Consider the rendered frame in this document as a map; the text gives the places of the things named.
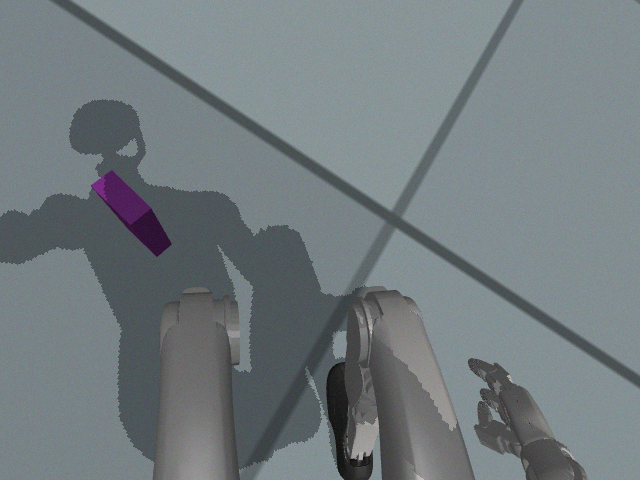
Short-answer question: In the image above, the right robot hand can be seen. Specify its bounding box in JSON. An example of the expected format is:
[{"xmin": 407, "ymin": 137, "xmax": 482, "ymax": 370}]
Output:
[{"xmin": 468, "ymin": 358, "xmax": 556, "ymax": 458}]

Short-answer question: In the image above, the right robot foot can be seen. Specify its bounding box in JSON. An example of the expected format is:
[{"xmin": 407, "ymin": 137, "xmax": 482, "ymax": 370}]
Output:
[{"xmin": 326, "ymin": 362, "xmax": 373, "ymax": 480}]

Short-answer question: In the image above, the carton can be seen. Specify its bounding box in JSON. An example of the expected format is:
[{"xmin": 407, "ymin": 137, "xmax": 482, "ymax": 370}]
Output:
[{"xmin": 91, "ymin": 170, "xmax": 172, "ymax": 257}]

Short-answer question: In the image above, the right robot arm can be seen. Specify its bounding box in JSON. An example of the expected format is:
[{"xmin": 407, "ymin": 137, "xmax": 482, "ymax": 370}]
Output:
[{"xmin": 520, "ymin": 439, "xmax": 588, "ymax": 480}]

